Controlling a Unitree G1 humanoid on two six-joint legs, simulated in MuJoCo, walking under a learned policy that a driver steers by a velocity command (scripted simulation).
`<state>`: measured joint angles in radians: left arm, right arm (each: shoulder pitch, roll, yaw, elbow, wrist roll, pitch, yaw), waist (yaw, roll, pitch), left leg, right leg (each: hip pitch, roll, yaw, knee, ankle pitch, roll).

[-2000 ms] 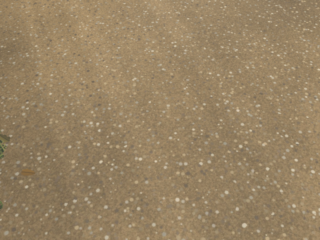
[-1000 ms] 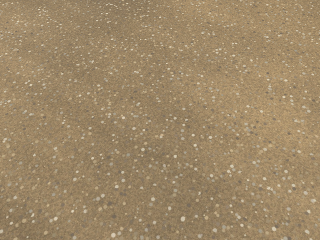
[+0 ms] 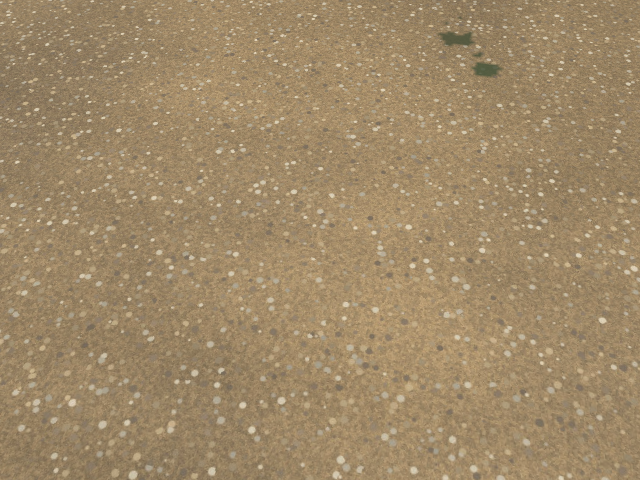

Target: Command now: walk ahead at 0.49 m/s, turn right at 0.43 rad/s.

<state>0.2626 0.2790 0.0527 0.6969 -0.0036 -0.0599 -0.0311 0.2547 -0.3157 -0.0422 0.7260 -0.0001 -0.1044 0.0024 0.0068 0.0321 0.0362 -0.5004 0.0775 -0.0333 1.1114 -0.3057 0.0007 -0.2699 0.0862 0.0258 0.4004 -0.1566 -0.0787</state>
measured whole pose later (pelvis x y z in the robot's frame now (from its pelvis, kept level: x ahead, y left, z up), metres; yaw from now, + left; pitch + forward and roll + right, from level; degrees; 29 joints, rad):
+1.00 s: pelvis +0.51 -0.12 +0.00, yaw -28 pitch +1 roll +0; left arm 0.23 0.27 0.05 0.69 0.00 -0.05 -0.03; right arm 0.24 -0.32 -0.04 0.79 0.02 -0.09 0.01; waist 0.00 0.03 0.06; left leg -0.48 0.11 -0.01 1.15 -0.34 0.00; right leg -0.28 0.06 -0.03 0.44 -0.17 -0.08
